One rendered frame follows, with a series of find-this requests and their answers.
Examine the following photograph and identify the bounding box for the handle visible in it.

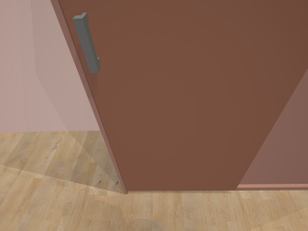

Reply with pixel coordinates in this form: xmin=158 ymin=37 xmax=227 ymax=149
xmin=72 ymin=13 xmax=101 ymax=73

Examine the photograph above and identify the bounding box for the wardrobe door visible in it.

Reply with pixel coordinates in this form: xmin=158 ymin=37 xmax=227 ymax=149
xmin=60 ymin=0 xmax=308 ymax=192
xmin=240 ymin=68 xmax=308 ymax=185

